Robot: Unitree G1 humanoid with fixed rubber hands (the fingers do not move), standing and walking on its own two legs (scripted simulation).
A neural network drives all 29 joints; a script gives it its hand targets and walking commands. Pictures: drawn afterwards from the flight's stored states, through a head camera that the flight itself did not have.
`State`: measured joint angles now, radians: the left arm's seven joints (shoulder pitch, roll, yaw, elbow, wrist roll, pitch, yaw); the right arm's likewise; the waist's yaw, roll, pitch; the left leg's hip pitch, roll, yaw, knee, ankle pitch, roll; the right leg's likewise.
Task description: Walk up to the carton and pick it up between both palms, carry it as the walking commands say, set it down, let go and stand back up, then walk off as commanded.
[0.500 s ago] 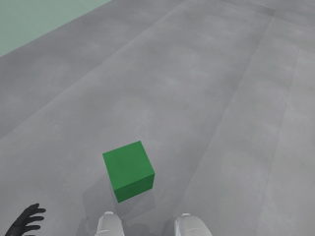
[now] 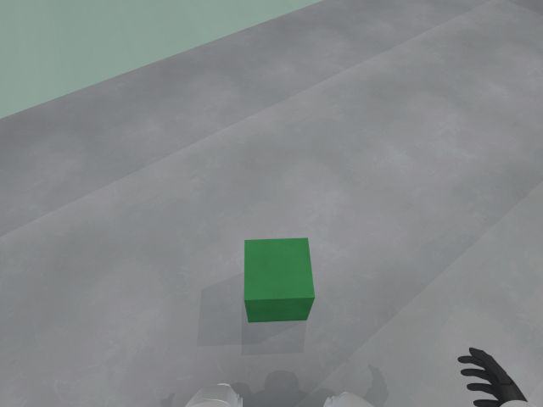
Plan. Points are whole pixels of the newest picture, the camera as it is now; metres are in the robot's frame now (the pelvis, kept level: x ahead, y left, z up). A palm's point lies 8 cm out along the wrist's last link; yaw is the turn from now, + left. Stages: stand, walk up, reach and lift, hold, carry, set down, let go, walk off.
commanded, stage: walk up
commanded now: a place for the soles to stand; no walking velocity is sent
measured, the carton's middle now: (277, 281) +0.52 +0.01 -0.63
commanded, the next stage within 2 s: none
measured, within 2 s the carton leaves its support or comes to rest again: neither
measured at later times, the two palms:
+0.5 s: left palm out of the picture +0.06 +0.33 -0.10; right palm out of the picture +0.11 -0.29 -0.09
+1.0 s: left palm out of the picture +0.11 +0.33 -0.09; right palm (483, 389) +0.17 -0.28 -0.08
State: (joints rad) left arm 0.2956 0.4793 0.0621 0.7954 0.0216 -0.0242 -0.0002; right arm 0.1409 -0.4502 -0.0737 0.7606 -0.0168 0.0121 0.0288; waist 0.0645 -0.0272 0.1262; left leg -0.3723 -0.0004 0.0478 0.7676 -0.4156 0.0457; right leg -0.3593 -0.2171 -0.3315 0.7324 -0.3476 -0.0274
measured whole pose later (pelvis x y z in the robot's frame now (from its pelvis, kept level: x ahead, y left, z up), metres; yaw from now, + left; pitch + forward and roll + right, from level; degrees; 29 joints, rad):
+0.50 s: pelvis +0.02 +0.02 +0.01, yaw +5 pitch +0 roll -1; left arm 0.17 0.39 0.01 1.02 0.00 -0.04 -0.01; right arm 0.19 -0.39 0.00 1.02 -0.01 -0.03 0.02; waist 0.01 -0.01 0.03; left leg -0.26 -0.01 -0.04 0.58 -0.32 0.01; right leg -0.28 -0.06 -0.08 0.53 -0.25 0.03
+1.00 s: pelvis +0.04 +0.02 +0.03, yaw +6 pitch -1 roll +0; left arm 0.04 0.37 -0.01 1.14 0.00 -0.03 -0.01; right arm 0.07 -0.39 -0.01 1.10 -0.01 -0.02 0.00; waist 0.00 -0.01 0.04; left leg -0.11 -0.01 -0.04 0.37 -0.24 0.01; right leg -0.14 -0.06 -0.09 0.35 -0.19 0.03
